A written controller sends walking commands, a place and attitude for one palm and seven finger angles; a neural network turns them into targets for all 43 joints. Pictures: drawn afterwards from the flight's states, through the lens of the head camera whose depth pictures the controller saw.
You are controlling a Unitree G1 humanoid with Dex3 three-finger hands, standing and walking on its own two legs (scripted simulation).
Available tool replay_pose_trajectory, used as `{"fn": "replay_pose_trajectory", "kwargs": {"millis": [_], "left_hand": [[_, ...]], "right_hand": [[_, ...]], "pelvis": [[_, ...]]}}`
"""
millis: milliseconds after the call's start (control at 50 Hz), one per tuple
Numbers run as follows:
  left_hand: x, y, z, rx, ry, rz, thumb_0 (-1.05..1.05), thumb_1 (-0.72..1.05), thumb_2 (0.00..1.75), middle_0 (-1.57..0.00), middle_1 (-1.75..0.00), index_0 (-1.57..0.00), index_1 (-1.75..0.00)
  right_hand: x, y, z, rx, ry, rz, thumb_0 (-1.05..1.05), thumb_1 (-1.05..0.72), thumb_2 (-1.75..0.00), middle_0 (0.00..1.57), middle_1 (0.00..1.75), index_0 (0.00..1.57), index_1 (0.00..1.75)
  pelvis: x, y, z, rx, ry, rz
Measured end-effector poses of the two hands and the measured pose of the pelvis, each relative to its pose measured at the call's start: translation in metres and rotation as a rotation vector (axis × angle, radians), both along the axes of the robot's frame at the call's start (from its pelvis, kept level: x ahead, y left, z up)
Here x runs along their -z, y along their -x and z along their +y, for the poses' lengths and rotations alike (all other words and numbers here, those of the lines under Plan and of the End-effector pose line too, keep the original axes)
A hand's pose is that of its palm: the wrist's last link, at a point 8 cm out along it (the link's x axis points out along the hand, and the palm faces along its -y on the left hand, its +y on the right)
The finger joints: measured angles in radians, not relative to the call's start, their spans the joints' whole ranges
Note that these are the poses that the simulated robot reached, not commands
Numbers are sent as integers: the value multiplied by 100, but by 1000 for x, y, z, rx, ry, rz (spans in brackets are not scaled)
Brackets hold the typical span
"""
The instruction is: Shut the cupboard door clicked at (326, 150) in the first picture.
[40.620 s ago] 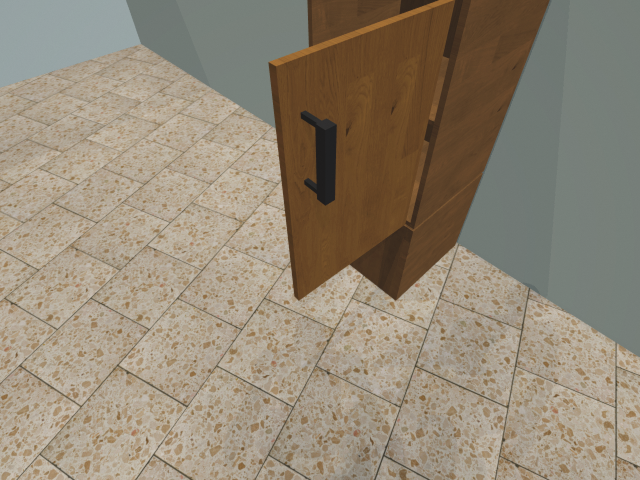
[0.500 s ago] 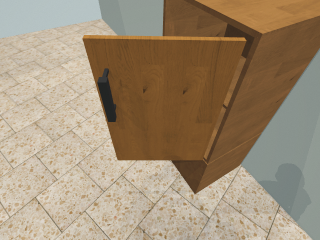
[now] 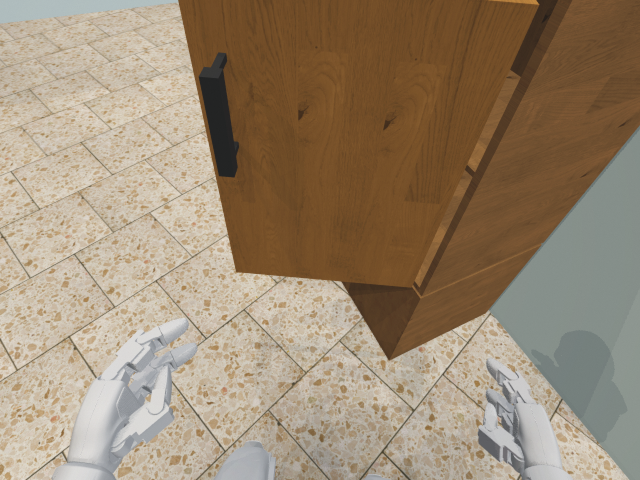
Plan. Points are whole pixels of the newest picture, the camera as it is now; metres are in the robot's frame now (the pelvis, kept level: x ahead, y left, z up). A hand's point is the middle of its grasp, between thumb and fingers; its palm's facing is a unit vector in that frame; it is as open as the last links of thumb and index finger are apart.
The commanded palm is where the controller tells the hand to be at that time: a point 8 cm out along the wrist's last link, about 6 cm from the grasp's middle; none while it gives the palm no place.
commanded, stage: raise the hand and make a fist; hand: left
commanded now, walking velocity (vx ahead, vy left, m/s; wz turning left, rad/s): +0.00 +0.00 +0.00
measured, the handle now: (224, 118) +0.54 +0.18 +0.15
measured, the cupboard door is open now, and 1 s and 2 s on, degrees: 60 60 60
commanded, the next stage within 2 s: bring the fist close to the handle in 1.54 s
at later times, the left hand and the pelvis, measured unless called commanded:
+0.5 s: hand (124, 357) +0.22 +0.22 +0.09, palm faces +0.11 -0.99 -0.07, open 4.0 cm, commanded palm +0.19 +0.25 +0.09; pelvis +0.01 +0.01 +0.01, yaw +0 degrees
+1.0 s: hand (117, 336) +0.23 +0.21 +0.13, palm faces -0.03 -1.00 -0.03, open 3.1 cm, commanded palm +0.20 +0.27 +0.15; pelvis +0.01 +0.03 +0.03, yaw +1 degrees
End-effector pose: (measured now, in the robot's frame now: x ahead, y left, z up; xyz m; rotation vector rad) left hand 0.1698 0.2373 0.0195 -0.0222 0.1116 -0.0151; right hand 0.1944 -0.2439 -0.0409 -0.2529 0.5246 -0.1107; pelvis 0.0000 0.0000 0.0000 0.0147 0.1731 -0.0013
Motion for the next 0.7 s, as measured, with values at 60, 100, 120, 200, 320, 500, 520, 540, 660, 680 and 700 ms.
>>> {"fn": "replay_pose_trajectory", "kwargs": {"millis": [60,100,120,200,320,500,520,540,660,680,700], "left_hand": [[12,37,14,-82,-20,73,2,90,90,-44,-55,-44,-55],[-1,48,21,-136,-59,12,2,90,90,-47,-59,-47,-59],[-12,49,22,-150,-78,-47,3,90,90,-49,-61,-49,-61],[-55,27,9,-82,-95,-293,3,90,90,-56,-69,-56,-69],[-49,-29,-20,154,-47,-98,2,90,90,-67,-81,-67,-81],[-77,-22,30,-123,-94,-90,2,90,90,-83,-99,-83,-98],[-82,-21,32,-122,-105,-122,2,90,90,-85,-101,-85,-100],[-85,-20,33,-110,-108,-147,2,90,90,-87,-103,-87,-102],[-74,-26,15,47,-43,-97,2,91,90,-98,-115,-98,-114],[-73,-28,14,60,-40,-81,2,90,90,-100,-117,-100,-116],[-74,-29,14,63,-44,-71,2,90,90,-102,-119,-102,-118]], "right_hand": [[3,-12,0,-41,25,-38,1,-91,-90,20,30,20,30],[7,-16,4,-65,30,-57,1,-91,-90,20,30,20,30],[10,-17,7,-77,29,-63,1,-91,-90,19,30,20,30],[26,-10,23,-93,-7,-57,1,-91,-90,20,30,20,30],[36,30,34,10,-102,42,1,-90,-90,20,30,20,30],[26,65,21,96,-53,178,1,-90,-90,20,30,20,30],[26,63,20,81,-40,184,1,-90,-90,20,30,20,30],[26,61,19,67,-29,186,1,-90,-90,20,30,20,30],[15,37,26,44,-10,121,1,-91,-90,20,30,20,30],[12,32,29,43,-13,102,1,-91,-90,20,30,20,30],[8,27,32,42,-17,83,1,-91,-90,20,30,20,30]], "pelvis": [[11,5,-4,-19,22,6],[16,8,-5,-31,37,3],[18,9,-5,-35,43,0],[23,16,-5,-46,63,-13],[10,14,-1,-23,46,-20],[-11,-10,12,1,32,-30],[-11,-10,14,-4,35,-28],[-11,-10,16,-9,38,-27],[-13,-8,26,-17,49,-27],[-14,-9,27,-15,49,-30],[-16,-9,28,-13,48,-33]]}}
